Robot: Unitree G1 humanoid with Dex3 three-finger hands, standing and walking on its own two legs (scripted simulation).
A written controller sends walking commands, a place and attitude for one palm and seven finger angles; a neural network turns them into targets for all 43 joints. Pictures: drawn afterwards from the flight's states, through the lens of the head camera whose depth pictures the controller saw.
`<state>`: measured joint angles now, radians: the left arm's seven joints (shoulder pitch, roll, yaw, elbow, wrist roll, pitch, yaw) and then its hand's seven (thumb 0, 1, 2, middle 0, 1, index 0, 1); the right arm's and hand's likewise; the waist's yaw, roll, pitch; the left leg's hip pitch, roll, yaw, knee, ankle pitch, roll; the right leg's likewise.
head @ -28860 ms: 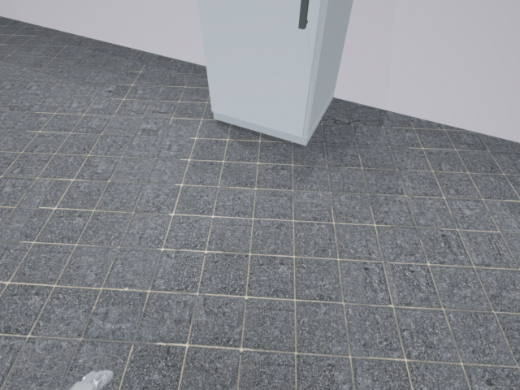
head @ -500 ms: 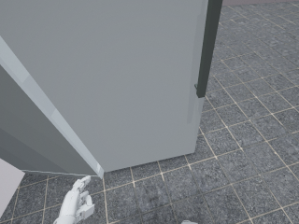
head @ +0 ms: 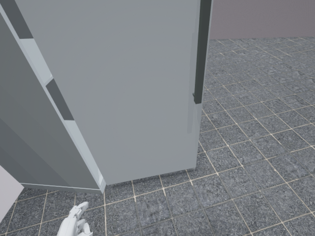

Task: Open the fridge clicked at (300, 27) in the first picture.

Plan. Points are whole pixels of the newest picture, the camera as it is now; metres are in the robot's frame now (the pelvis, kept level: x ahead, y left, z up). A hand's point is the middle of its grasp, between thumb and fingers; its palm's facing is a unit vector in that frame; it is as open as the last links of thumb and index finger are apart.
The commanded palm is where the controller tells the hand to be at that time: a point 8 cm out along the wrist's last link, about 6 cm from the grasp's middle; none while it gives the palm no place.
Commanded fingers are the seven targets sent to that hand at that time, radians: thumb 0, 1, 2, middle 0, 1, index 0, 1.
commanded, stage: stop stepping back and stand still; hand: right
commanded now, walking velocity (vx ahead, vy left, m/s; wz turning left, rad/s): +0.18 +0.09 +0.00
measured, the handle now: (199, 51) +0.71 -0.12 +0.18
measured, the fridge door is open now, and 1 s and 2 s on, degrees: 73 73 73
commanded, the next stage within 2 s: let the arm hang, fingers relaxed in 0.96 s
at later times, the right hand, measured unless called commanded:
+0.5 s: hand out of the picture +0.22 -0.29 +0.18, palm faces +0.47 +0.79 -0.39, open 7.5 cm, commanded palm +0.14 -0.32 +0.20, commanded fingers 0.00 -0.90 -0.90 0.20 0.30 0.20 0.30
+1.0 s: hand out of the picture +0.26 -0.29 +0.18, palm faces +0.40 +0.76 -0.51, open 7.4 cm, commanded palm +0.19 -0.33 +0.20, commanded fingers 0.00 -0.90 -0.90 0.20 0.30 0.20 0.30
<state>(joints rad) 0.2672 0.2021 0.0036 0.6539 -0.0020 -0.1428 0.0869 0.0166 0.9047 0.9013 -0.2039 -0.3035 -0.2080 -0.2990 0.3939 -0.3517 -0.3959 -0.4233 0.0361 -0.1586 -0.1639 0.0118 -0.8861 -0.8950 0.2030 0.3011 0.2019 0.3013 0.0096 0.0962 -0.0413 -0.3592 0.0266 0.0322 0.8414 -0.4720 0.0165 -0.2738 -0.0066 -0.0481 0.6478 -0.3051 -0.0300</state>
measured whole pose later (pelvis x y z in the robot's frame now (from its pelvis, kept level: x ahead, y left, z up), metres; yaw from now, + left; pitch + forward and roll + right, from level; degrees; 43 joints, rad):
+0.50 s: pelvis +0.02 -0.02 +0.01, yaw -3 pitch -2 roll +0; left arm 0.24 0.15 -0.02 0.64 0.01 -0.19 0.05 0.02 0.91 0.90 -0.20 -0.30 -0.21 -0.30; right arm 0.47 -0.40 -0.41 -0.48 0.01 -0.21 -0.14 0.02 -0.88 -0.89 0.21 0.30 0.20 0.30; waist 0.02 0.06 0.02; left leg -0.29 -0.01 0.03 0.68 -0.40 0.00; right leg -0.25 0.01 -0.03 0.53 -0.24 -0.03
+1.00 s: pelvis +0.06 -0.02 +0.02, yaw -3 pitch +1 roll +1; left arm 0.17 0.19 0.00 0.57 -0.02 -0.10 0.06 0.01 0.91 0.90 -0.20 -0.30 -0.21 -0.30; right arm 0.57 -0.45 -0.45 -0.51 0.05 -0.24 -0.13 0.01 -0.88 -0.89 0.21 0.30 0.21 0.30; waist 0.01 0.02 0.04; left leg -0.21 -0.02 0.02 0.47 -0.28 0.01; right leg -0.23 0.01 -0.04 0.50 -0.29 -0.03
